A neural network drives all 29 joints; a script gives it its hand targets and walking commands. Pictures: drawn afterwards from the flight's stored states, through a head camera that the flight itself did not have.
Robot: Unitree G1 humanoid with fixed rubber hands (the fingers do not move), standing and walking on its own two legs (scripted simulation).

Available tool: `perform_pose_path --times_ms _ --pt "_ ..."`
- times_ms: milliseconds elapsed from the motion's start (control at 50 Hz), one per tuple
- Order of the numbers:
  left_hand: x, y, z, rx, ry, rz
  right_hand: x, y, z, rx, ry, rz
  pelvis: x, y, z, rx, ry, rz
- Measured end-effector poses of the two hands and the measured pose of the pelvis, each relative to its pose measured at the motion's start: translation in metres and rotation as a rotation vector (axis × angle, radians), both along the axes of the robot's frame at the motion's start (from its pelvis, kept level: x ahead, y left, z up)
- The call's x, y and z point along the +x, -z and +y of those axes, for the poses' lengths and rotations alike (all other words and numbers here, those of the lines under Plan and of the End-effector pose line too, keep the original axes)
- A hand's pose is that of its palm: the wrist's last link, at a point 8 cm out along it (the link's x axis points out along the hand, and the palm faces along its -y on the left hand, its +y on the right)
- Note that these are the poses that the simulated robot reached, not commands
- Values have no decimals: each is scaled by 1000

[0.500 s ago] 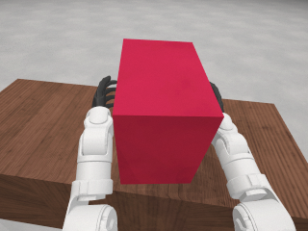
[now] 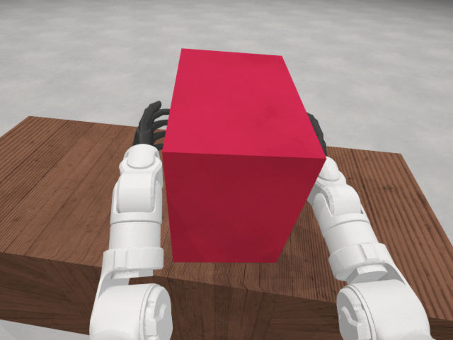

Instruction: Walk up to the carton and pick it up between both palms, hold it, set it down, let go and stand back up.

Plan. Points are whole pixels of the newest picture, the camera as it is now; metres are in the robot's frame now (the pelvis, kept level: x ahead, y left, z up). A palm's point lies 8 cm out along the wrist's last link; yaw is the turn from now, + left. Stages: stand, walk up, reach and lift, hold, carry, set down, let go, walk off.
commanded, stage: reach and lift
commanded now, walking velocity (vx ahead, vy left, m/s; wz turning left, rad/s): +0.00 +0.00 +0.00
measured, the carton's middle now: (229, 156) +0.41 -0.01 +0.15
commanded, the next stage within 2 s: hold in 0.08 s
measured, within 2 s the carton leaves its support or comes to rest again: neither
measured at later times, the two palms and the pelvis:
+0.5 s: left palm (140, 145) +0.37 +0.14 +0.21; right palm (311, 152) +0.36 -0.14 +0.19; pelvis +0.00 +0.00 +0.00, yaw +0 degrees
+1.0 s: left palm (132, 144) +0.35 +0.15 +0.22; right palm (311, 147) +0.36 -0.14 +0.20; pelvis +0.00 +0.00 +0.00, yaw +0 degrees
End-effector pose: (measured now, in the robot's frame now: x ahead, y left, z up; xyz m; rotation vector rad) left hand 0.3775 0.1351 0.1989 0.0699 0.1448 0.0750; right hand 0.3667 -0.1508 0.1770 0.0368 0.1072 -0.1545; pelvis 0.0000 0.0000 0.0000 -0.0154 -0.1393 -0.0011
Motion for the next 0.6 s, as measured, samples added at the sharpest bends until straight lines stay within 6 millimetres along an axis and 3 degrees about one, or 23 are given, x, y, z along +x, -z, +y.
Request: perform_pose_path --times_ms 260,600 --pt "1 -4 3 4 -3 -6 2 -3 2 9 -2 -9 4 0 1 -4 -2 2" --pt "-13 -15 8 2 -25 -28 -5 -15 8 21 -24 -35 3 1 4 -6 4 -20"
